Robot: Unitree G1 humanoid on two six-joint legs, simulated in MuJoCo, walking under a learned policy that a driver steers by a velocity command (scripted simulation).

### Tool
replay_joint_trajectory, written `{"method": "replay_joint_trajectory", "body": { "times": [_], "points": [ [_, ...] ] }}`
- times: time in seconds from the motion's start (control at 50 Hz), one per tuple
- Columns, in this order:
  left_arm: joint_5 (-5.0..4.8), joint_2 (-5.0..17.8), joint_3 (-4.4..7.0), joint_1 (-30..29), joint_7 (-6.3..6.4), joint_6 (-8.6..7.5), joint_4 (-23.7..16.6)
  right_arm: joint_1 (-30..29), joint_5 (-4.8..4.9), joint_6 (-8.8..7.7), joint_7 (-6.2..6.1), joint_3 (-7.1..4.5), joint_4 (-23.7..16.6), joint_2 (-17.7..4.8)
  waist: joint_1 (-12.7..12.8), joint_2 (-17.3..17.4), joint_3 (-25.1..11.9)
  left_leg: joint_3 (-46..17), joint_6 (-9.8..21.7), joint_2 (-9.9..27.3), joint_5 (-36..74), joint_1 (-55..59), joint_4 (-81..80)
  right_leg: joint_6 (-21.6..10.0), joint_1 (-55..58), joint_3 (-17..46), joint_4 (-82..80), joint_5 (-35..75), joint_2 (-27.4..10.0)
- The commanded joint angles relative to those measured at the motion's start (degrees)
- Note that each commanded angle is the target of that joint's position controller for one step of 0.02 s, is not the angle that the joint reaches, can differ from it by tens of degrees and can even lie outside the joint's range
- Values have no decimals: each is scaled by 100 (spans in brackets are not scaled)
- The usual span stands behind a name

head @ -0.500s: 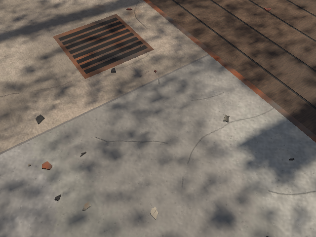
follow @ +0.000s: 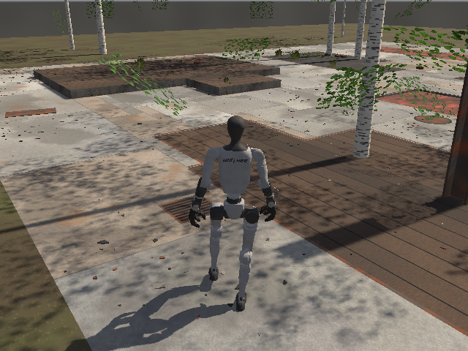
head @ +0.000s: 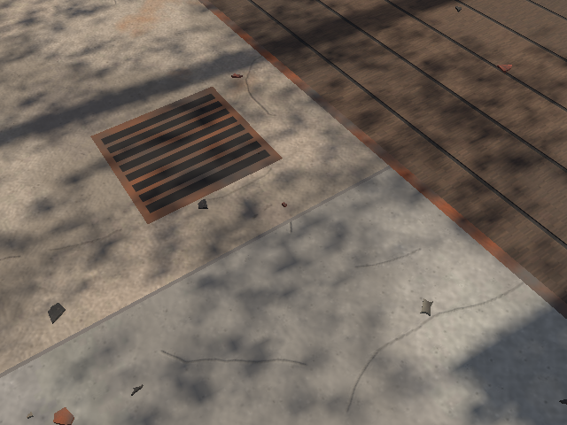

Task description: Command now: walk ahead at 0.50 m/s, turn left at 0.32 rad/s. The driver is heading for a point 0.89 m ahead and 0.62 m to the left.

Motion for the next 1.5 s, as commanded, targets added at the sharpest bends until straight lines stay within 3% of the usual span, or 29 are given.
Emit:
{"method": "replay_joint_trajectory", "body": {
  "times": [0.02,0.1,0.16,0.18,0.2,0.22,0.26,0.3,0.38,0.56,0.62,0.66,0.68,0.7,0.72,0.74,0.78,0.88,1.02,1.12,1.18,1.2,1.22,1.24,1.28,1.3,1.34,1.38,1.5],
  "points": [
    [4,651,102,100,85,-104,-150,-766,-39,-116,45,7,-542,-231,160,-547,467,378,88,-84,295,-106,-623,-80,-125,121,-227,3199,-1665],
    [49,839,93,241,194,-64,51,-838,-44,-136,66,46,-694,-228,81,-719,254,976,464,-515,-380,550,-1339,106,509,-235,657,5731,-1806],
    [117,1132,162,5,261,39,11,666,-91,-171,-20,-114,-305,-580,-616,-918,-595,965,929,-958,-1126,2166,-1632,141,363,-379,2948,6870,-1916],
    [64,1165,161,-260,242,38,-135,1528,-172,-208,-75,-242,-86,-849,-1133,-618,-1024,329,1238,-611,-1011,3520,-2114,165,-628,-504,4488,5404,-1722],
    [-31,585,33,11,124,-34,-466,1707,-176,-163,-165,-470,-97,-1613,-844,739,-1533,-2294,2102,1083,-672,5334,-2142,426,-2972,-540,6814,797,-692],
    [52,739,66,-244,63,-89,-598,1470,76,-131,-129,-476,-127,-1586,-755,453,-1834,-4200,2560,1544,-183,5729,-2861,424,-4185,664,7772,-1487,-148],
    [31,745,16,-654,4,-199,-778,838,126,-95,-160,-361,-175,-1057,-444,-377,-439,-2740,2088,1251,-212,4230,-3246,416,-4483,927,7017,-571,-859],
    [149,699,11,-565,8,-37,-771,450,135,-130,-191,-244,-205,-697,-33,-523,56,-1873,1690,658,456,3073,-3501,594,-3896,847,6192,-494,-1115],
    [199,535,-42,-662,-53,244,-921,611,132,-291,-178,-295,-182,-938,39,-150,-72,-1292,1586,200,1065,2598,-3670,892,-3652,575,5225,-101,-1176],
    [81,567,-117,-2370,-110,138,-1542,1342,60,-213,-245,-375,-176,-1069,-681,142,-37,-1682,1190,162,1379,3661,-3122,920,-3968,554,2819,1128,-844],
    [55,803,-51,-1886,-74,62,-1476,953,16,-229,-295,-404,-340,-1189,-333,231,-128,-2004,921,302,1557,3519,-2700,708,-2922,700,2198,678,-679],
    [95,1091,83,-633,35,-41,-1134,694,64,-293,-234,-380,-396,-1168,323,-108,-686,-1766,661,-141,1872,3071,-1268,455,-1137,747,1659,555,-670],
    [224,1515,191,272,141,-83,-1093,744,136,-353,-187,-250,-556,-739,639,-797,-1542,-1255,509,-519,594,2465,321,162,150,2002,1418,-696,-1939],
    [270,2039,320,200,169,17,-1126,1447,254,-341,-185,-152,-758,-290,164,-2178,-2022,-564,331,-1387,-3119,718,1711,-509,1274,4678,740,-1145,-3307],
    [170,1576,289,-111,140,96,-1143,1349,41,-238,-242,-186,-558,-795,75,-1323,-1487,-528,391,-803,-2861,112,2302,-597,727,4998,647,-2007,-3201],
    [123,1052,165,-442,120,103,-1211,912,-9,-202,-197,-221,-541,-895,88,-648,-746,-487,373,-568,-2278,137,2271,-456,-43,4010,571,-1858,-2891],
    [114,740,79,-638,100,69,-1112,602,-46,-140,-81,-198,-590,-732,-37,-753,-199,-357,265,-249,-1803,395,1850,-205,-854,2477,379,-300,-2327],
    [-1,795,139,-347,26,-136,-848,257,-87,48,84,-145,-771,-537,-148,-904,-114,-203,99,-93,-1273,195,1688,-268,-988,1175,75,1346,-2179],
    [9,874,205,-106,8,-108,-603,-1005,-64,8,222,0,-1203,-275,73,-820,205,269,82,-8,-31,154,-181,-153,-823,-69,-11,1857,-2001],
    [24,1102,274,214,80,16,-383,-1424,-128,4,236,0,-1405,-337,154,-810,282,805,471,-260,-765,639,-1166,25,-142,-516,544,3210,-2212],
    [12,1346,315,213,123,156,-339,-186,-195,-59,98,-147,-1074,-551,-446,-792,-547,1009,891,-939,-1353,2282,-1688,143,-111,-860,2795,5242,-2161],
    [30,1276,285,168,119,169,-453,845,-245,-95,5,-287,-743,-840,-896,-396,-1164,449,1121,-712,-1401,3796,-1946,314,-1080,-920,4336,4073,-2028],
    [7,572,119,359,14,143,-871,949,-188,-80,-89,-466,-781,-1557,-615,994,-1730,-2347,1750,1078,-2010,5559,-2254,640,-3456,-883,6307,-455,-1254],
    [66,917,192,-174,-5,115,-1108,1096,17,-34,-117,-524,-940,-1728,-854,733,-2144,-4419,2200,1650,-1370,5909,-3089,756,-4463,290,7312,-1751,-584],
    [3,821,122,-666,-17,16,-1210,776,75,-36,-217,-417,-714,-1260,-575,-53,-710,-2653,1892,1252,105,4697,-3087,666,-4776,654,6754,-715,-1168],
    [38,797,121,-582,-5,27,-1126,533,67,-71,-237,-348,-705,-1035,-297,-251,-391,-2156,1651,908,631,4036,-3153,671,-4392,670,6247,-606,-1319],
    [185,790,119,-279,-23,223,-1033,221,110,-150,-228,-253,-755,-799,41,-127,-369,-1639,1531,534,1186,3280,-3316,778,-3698,692,5805,-628,-1382],
    [200,696,111,-317,-61,350,-1048,343,120,-243,-194,-267,-682,-846,86,-149,-388,-1492,1572,370,1276,3032,-3440,866,-3622,596,5479,-509,-1324],
    [158,587,66,-1632,-91,366,-1419,976,107,-269,-189,-316,-479,-939,-352,6,48,-1663,1392,191,329,3169,-3686,976,-4262,603,3931,795,-1212]
  ]
}}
